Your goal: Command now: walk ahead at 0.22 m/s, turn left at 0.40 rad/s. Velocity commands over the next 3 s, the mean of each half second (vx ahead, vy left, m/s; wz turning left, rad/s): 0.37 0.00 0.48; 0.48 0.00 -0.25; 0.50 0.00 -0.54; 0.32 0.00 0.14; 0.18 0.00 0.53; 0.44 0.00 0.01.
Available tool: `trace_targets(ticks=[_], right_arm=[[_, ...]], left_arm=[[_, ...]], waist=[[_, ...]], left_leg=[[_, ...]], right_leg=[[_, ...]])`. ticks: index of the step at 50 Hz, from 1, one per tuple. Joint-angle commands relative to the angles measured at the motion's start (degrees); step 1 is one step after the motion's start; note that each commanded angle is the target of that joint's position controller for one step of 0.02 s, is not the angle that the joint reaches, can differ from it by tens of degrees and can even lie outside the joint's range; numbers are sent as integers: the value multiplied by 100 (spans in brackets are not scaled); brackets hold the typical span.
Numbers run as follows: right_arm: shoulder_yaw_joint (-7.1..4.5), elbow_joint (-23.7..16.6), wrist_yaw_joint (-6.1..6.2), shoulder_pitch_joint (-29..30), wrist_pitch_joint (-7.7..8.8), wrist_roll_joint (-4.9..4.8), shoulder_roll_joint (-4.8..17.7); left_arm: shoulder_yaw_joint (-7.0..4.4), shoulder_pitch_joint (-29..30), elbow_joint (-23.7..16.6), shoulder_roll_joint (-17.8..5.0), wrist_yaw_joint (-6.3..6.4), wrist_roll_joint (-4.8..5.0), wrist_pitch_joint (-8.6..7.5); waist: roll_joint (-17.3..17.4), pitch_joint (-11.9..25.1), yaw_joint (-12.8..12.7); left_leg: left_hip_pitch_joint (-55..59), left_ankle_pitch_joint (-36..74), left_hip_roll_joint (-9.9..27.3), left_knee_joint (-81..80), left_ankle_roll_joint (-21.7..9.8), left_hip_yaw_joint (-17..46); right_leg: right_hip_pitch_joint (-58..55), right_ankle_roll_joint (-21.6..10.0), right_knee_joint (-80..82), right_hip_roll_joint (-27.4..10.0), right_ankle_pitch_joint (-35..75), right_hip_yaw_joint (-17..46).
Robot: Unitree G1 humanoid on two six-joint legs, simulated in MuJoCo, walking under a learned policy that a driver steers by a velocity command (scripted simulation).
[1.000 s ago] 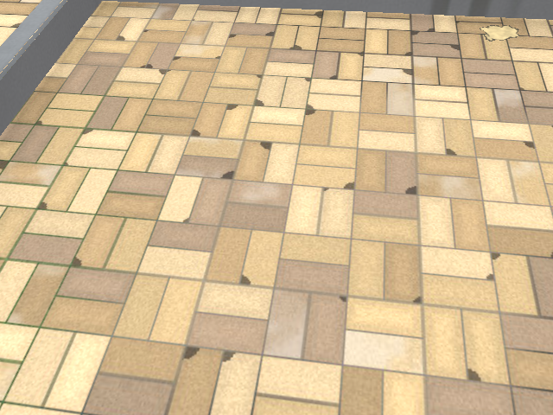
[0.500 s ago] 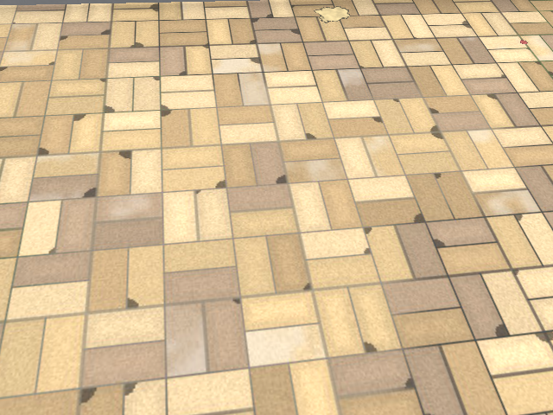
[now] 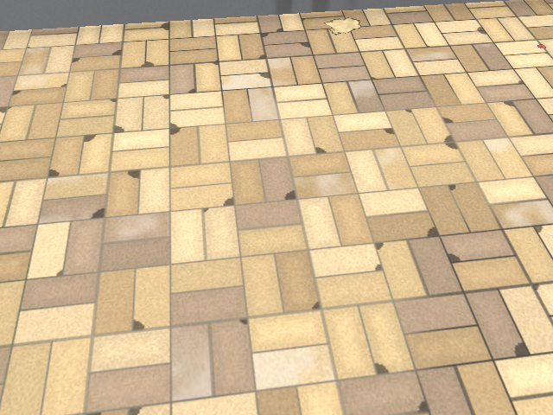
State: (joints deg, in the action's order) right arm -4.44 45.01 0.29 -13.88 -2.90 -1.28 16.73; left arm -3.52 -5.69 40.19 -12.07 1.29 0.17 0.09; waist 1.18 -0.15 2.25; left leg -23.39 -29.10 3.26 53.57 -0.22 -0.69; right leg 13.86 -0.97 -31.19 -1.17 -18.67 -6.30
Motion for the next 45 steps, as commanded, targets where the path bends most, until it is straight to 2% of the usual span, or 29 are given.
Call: trace_targets(ticks=[1,4,7,8,9,10,11,12,13,14,15,16,19,21,23,26,30,31,33,34,35,36,37,38,39,40,41,42,45], right_arm=[[-147,-683,-15,646,138,-56,410],[-71,-572,-138,460,210,35,185],[-118,-419,-216,23,223,4,271],[-159,-254,-204,-333,218,19,321],[-266,-85,-149,-863,211,22,513],[-461,17,-64,-1604,240,-2,1100],[-504,-294,-111,-1592,406,48,1820],[-388,-428,-161,-1349,553,117,1460],[-279,-477,-153,-1046,650,120,1139],[-198,-563,-139,-732,673,87,881],[-152,-627,-108,-450,656,73,779],[-121,-679,-63,-380,648,88,725],[-142,-593,71,-708,672,22,757],[-144,-474,139,-941,659,-26,722],[-107,-374,171,-1024,655,10,584],[-103,-212,169,-1259,675,54,549],[-133,-39,127,-1408,665,75,604],[-143,-37,133,-1355,653,79,646],[-163,-44,175,-1266,617,126,761],[-157,-55,181,-1149,574,163,819],[-134,-141,180,-846,566,192,845],[-11,-347,159,-1171,623,295,435],[99,-229,80,-1548,740,221,253],[5,-471,0,-912,895,8,716],[23,-679,-31,-270,1011,-101,768],[36,-751,-27,2,1083,-2,676],[-3,-762,8,23,1079,155,684],[2,-785,10,-103,1047,194,590],[75,-917,48,-106,919,241,362]], left_arm=[[-356,-360,-41,-1032,42,85,-205],[-391,106,-29,-1094,-36,51,-263],[-446,137,93,-1294,-117,146,-288],[-427,117,131,-1224,-126,160,-285],[-354,67,162,-1027,-132,110,-293],[-222,237,51,-652,-144,-30,-311],[-146,587,-422,-498,-100,-40,-442],[-215,675,-381,-974,-138,208,-596],[-243,584,-328,-1123,-172,283,-684],[-274,378,-160,-1191,-154,141,-733],[-304,274,-31,-1224,-128,-16,-745],[-322,241,25,-1224,-140,-83,-713],[-261,444,-6,-973,-155,-83,-614],[-204,794,-141,-824,-165,-55,-611],[-131,990,-157,-667,-264,-16,-624],[-61,1498,-289,-560,-397,71,-637],[-27,1837,-454,-648,-531,125,-718],[-46,1748,-446,-706,-565,114,-741],[-139,1172,-329,-923,-560,98,-739],[-219,442,-159,-1095,-521,105,-713],[-285,-582,52,-1255,-466,102,-673],[-404,-1586,162,-1738,-417,-17,-632],[-348,-1741,357,-1498,-439,153,-606],[-289,-1367,320,-1281,-366,213,-563],[-240,-966,186,-1145,-310,156,-531],[-201,-645,133,-1067,-293,93,-530],[-153,-502,80,-960,-265,35,-556],[-143,-435,25,-973,-246,-1,-547],[-180,-476,19,-1100,-197,80,-538]], waist=[[-766,-390,-386],[-745,-26,-190],[-621,193,60],[-457,257,192],[-185,371,376],[1185,316,686],[2233,401,542],[1197,453,596],[992,104,356],[465,-105,115],[258,-160,-53],[302,-100,-132],[179,-12,-119],[148,-68,-52],[368,-108,35],[480,-362,276],[417,-578,377],[449,-479,305],[665,82,10],[707,546,-372],[626,1106,-943],[-559,2134,-964],[-1479,2689,-802],[-968,1807,-891],[-496,1023,-822],[53,362,-548],[131,196,-351],[-32,111,-182],[-270,-15,-50]], left_leg=[[-2134,-62,444,602,-130,563],[-646,483,330,-428,-146,-1],[565,1135,-41,-1396,-236,-522],[1167,1272,-277,-1628,-296,-766],[1914,1081,-527,-1714,-454,-843],[2738,759,298,-2539,-965,779],[3190,-560,1564,-4185,-2129,4604],[3266,-1181,1919,-4579,-2322,4908],[2921,-968,1774,-4427,-2063,4371],[2538,-275,1510,-4228,-1763,3662],[2183,604,1255,-4138,-1529,3035],[1986,1266,1032,-4201,-1393,2588],[2084,3053,739,-4235,-1295,1817],[2087,3459,562,-4176,-1156,1536],[1981,3548,390,-4222,-960,1122],[1893,3249,457,-4380,-818,995],[2694,3956,791,-4180,-865,886],[2899,4732,818,-3955,-838,791],[3295,7126,812,-3156,-722,652],[3348,8098,711,-2264,-638,483],[2456,7857,619,-1035,-492,364],[218,5021,-43,1387,-42,259],[-1286,-182,-931,2902,240,735],[-2027,109,-543,3089,71,1115],[-2158,541,-241,2740,-12,1015],[-1978,810,-75,2132,-55,855],[-1615,1020,103,1671,-29,819],[-1356,1059,152,1480,33,763],[-1097,1183,256,464,294,480]], right_leg=[[-1140,-1198,2055,-2172,-815,2351],[-467,-791,1916,-1568,211,929],[-7,-591,1379,-1395,-209,314],[326,-478,950,-1307,-537,110],[755,-305,104,-1135,-440,-154],[1919,131,-2308,-635,-523,-704],[3840,336,-4004,414,-1751,249],[4279,159,-4527,67,-1407,1058],[4310,-39,-4310,-173,-836,1144],[4019,-110,-3965,-374,-318,1129],[3611,-104,-3405,-501,133,1132],[3201,-71,-3094,-514,480,1100],[2979,162,-2206,-263,1376,931],[2894,265,-1423,-84,1900,889],[2550,253,-643,25,2560,721],[2240,138,-36,60,3073,551],[2561,-226,383,78,2466,382],[2429,-346,451,166,2227,296],[1694,-607,309,524,1660,50],[888,-792,359,713,1577,-39],[-760,-1088,308,389,1944,420],[-3304,-2002,62,-1086,1899,2859],[-4383,-2669,925,-1953,949,5272],[-3791,-2248,1296,-1686,-115,4866],[-2841,-1968,1487,-1469,-158,4091],[-1746,-1818,1713,-1224,436,3619],[-1118,-1725,1844,-1008,983,3254],[-688,-1761,1977,-867,1324,3099],[185,-1775,2105,-662,2014,2498]])
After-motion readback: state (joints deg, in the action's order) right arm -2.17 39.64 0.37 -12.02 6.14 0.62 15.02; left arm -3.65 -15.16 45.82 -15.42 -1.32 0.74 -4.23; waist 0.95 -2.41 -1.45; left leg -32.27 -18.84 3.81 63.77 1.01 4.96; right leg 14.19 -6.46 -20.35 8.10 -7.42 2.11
